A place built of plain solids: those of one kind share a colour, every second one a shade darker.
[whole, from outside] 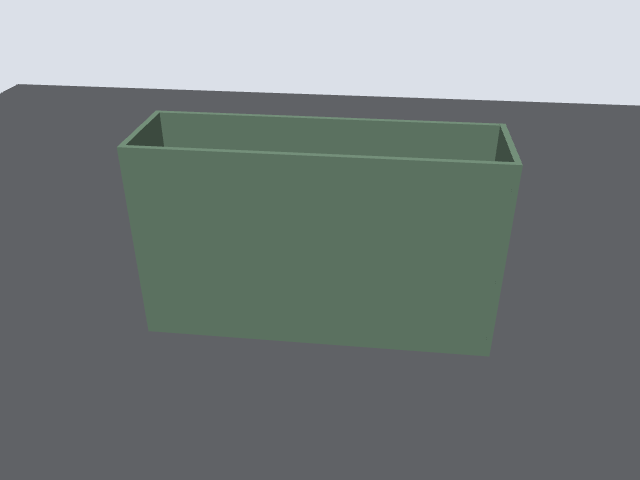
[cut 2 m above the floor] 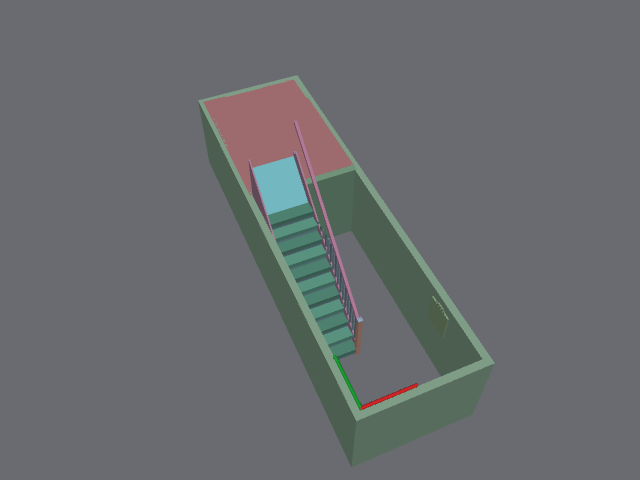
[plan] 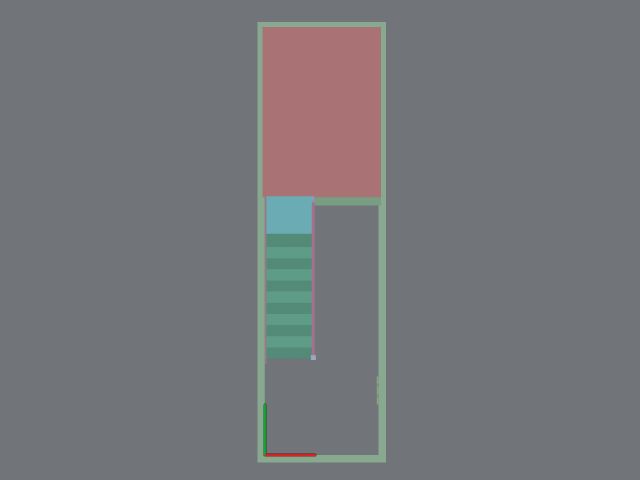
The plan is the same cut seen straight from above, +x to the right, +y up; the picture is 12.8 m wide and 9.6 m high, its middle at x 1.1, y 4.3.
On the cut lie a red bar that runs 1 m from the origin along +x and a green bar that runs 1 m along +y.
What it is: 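A row house's entrance hall, a dwelling of no particular year; the hall below, the landing 2.85 m above it, and between them a joiner's timber flight of 15 risers of about 0.190 m on goings of about 0.223 m, 0.92 m clear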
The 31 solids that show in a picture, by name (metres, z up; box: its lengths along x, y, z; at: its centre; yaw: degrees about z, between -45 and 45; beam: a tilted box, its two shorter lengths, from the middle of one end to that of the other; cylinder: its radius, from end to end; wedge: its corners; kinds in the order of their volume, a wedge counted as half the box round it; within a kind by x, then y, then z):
{
 "upper_1": {"box": [2.37, 3.4, 2.9], "at": [1.14, 6.86, 1.4]},
 "wall_1": {"box": [0.15, 8.81, 5.21], "at": [-0.07, 4.25, 2.56]},
 "wall_2": {"box": [2.57, 0.15, 5.21], "at": [1.14, -0.07, 2.56]},
 "wall_3": {"box": [2.57, 0.15, 5.21], "at": [1.14, 8.59, 2.56]},
 "wall_4": {"box": [0.15, 8.81, 5.21], "at": [2.35, 4.25, 2.56]},
 "carriage_1": {"wedge": [[0.03, 1.98, -0.05], [0.03, 1.98, 0.01], [0.03, 5.18, -0.05], [0.03, 5.18, 2.73], [0.95, 1.98, -0.05], [0.95, 1.98, 0.01], [0.95, 5.18, -0.05], [0.95, 5.18, 2.73]]},
 "upper_edge_1": {"box": [1.34, 0.16, 2.9], "at": [1.65, 5.07, 1.4]},
 "string_1": {"wedge": [[0.0, 1.82, -0.05], [0.0, 1.82, 0.15], [0.0, 5.16, -0.05], [0.0, 5.16, 3.0], [0.03, 1.82, -0.05], [0.03, 1.82, 0.15], [0.03, 5.16, -0.05], [0.03, 5.16, 3.0]]},
 "string_2": {"wedge": [[0.95, 1.95, -0.05], [0.95, 1.95, 0.27], [0.95, 5.07, -0.05], [0.95, 5.07, 2.92], [0.98, 1.95, -0.05], [0.98, 1.95, 0.27], [0.98, 5.07, -0.05], [0.98, 5.07, 2.92]]},
 "rail_1": {"wedge": [[0.94, 1.99, 1.06], [0.94, 1.99, 1.14], [0.94, 5.04, 3.66], [0.94, 5.04, 3.74], [1.0, 1.99, 1.06], [1.0, 1.99, 1.14], [1.0, 5.04, 3.66], [1.0, 5.04, 3.74]]},
 "tread_1": {"wedge": [[0.02, 1.93, 0.09], [0.02, 1.93, 0.19], [0.02, 2.2, 0.09], [0.02, 2.2, 0.19], [0.96, 1.93, 0.09], [0.96, 1.93, 0.19], [0.96, 2.2, 0.09], [0.96, 2.2, 0.19]]},
 "tread_2": {"wedge": [[0.02, 2.15, 0.28], [0.02, 2.15, 0.38], [0.02, 2.43, 0.28], [0.02, 2.43, 0.38], [0.96, 2.15, 0.28], [0.96, 2.15, 0.38], [0.96, 2.43, 0.28], [0.96, 2.43, 0.38]]},
 "tread_3": {"wedge": [[0.02, 2.38, 0.47], [0.02, 2.38, 0.57], [0.02, 2.65, 0.47], [0.02, 2.65, 0.57], [0.96, 2.38, 0.47], [0.96, 2.38, 0.57], [0.96, 2.65, 0.47], [0.96, 2.65, 0.57]]},
 "tread_4": {"wedge": [[0.02, 2.6, 0.66], [0.02, 2.6, 0.76], [0.02, 2.87, 0.66], [0.02, 2.87, 0.76], [0.96, 2.6, 0.66], [0.96, 2.6, 0.76], [0.96, 2.87, 0.66], [0.96, 2.87, 0.76]]},
 "tread_5": {"wedge": [[0.02, 2.82, 0.85], [0.02, 2.82, 0.95], [0.02, 3.09, 0.85], [0.02, 3.09, 0.95], [0.96, 2.82, 0.85], [0.96, 2.82, 0.95], [0.96, 3.09, 0.85], [0.96, 3.09, 0.95]]},
 "tread_6": {"wedge": [[0.02, 3.04, 1.04], [0.02, 3.04, 1.14], [0.02, 3.32, 1.04], [0.02, 3.32, 1.14], [0.96, 3.04, 1.04], [0.96, 3.04, 1.14], [0.96, 3.32, 1.04], [0.96, 3.32, 1.14]]},
 "tread_7": {"wedge": [[0.02, 3.27, 1.23], [0.02, 3.27, 1.33], [0.02, 3.54, 1.23], [0.02, 3.54, 1.33], [0.96, 3.27, 1.23], [0.96, 3.27, 1.33], [0.96, 3.54, 1.23], [0.96, 3.54, 1.33]]},
 "tread_8": {"wedge": [[0.02, 3.49, 1.42], [0.02, 3.49, 1.52], [0.02, 3.76, 1.42], [0.02, 3.76, 1.52], [0.96, 3.49, 1.42], [0.96, 3.49, 1.52], [0.96, 3.76, 1.42], [0.96, 3.76, 1.52]]},
 "tread_9": {"wedge": [[0.02, 3.71, 1.61], [0.02, 3.71, 1.71], [0.02, 3.99, 1.61], [0.02, 3.99, 1.71], [0.96, 3.71, 1.61], [0.96, 3.71, 1.71], [0.96, 3.99, 1.61], [0.96, 3.99, 1.71]]},
 "tread_10": {"wedge": [[0.02, 3.94, 1.8], [0.02, 3.94, 1.9], [0.02, 4.21, 1.8], [0.02, 4.21, 1.9], [0.96, 3.94, 1.8], [0.96, 3.94, 1.9], [0.96, 4.21, 1.8], [0.96, 4.21, 1.9]]},
 "tread_11": {"wedge": [[0.02, 4.16, 1.99], [0.02, 4.16, 2.09], [0.02, 4.43, 1.99], [0.02, 4.43, 2.09], [0.96, 4.16, 1.99], [0.96, 4.16, 2.09], [0.96, 4.43, 1.99], [0.96, 4.43, 2.09]]},
 "riser_1": {"wedge": [[0.02, 2.84, 0.73], [0.02, 2.84, 0.86], [0.02, 3.09, 0.83], [0.02, 3.09, 0.86], [0.96, 2.84, 0.73], [0.96, 2.84, 0.86], [0.96, 3.09, 0.83], [0.96, 3.09, 0.86]]},
 "riser_2": {"wedge": [[0.02, 3.06, 0.92], [0.02, 3.06, 1.05], [0.02, 3.32, 1.02], [0.02, 3.32, 1.05], [0.96, 3.06, 0.92], [0.96, 3.06, 1.05], [0.96, 3.32, 1.02], [0.96, 3.32, 1.05]]},
 "riser_3": {"wedge": [[0.02, 3.29, 1.11], [0.02, 3.29, 1.24], [0.02, 3.54, 1.21], [0.02, 3.54, 1.24], [0.96, 3.29, 1.11], [0.96, 3.29, 1.24], [0.96, 3.54, 1.21], [0.96, 3.54, 1.24]]},
 "riser_4": {"wedge": [[0.02, 3.51, 1.3], [0.02, 3.51, 1.43], [0.02, 3.76, 1.4], [0.02, 3.76, 1.43], [0.96, 3.51, 1.3], [0.96, 3.51, 1.43], [0.96, 3.76, 1.4], [0.96, 3.76, 1.43]]},
 "riser_5": {"wedge": [[0.02, 3.73, 1.49], [0.02, 3.73, 1.62], [0.02, 3.99, 1.59], [0.02, 3.99, 1.62], [0.96, 3.73, 1.49], [0.96, 3.73, 1.62], [0.96, 3.99, 1.59], [0.96, 3.99, 1.62]]},
 "riser_6": {"wedge": [[0.02, 3.96, 1.68], [0.02, 3.96, 1.81], [0.02, 4.21, 1.78], [0.02, 4.21, 1.81], [0.96, 3.96, 1.68], [0.96, 3.96, 1.81], [0.96, 4.21, 1.78], [0.96, 4.21, 1.81]]},
 "riser_7": {"wedge": [[0.02, 4.18, 1.87], [0.02, 4.18, 2.0], [0.02, 4.43, 1.97], [0.02, 4.43, 2.0], [0.96, 4.18, 1.87], [0.96, 4.18, 2.0], [0.96, 4.43, 1.97], [0.96, 4.43, 2.0]]},
 "wall_mirror_1": {"box": [0.034, 0.56, 0.62], "at": [2.25, 1.29, 1.48]},
 "newel_foot_1": {"box": [0.09, 0.09, 1.27], "at": [0.97, 1.95, 0.58]},
 "bal_1": {"box": [0.032, 0.032, 0.8], "at": [0.97, 3.2, 1.72]}
}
